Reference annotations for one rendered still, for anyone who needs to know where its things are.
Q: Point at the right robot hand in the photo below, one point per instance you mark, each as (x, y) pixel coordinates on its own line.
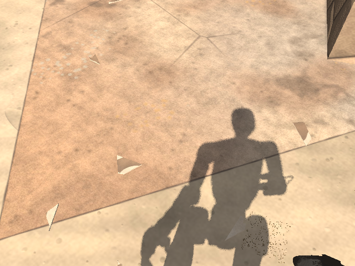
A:
(315, 260)

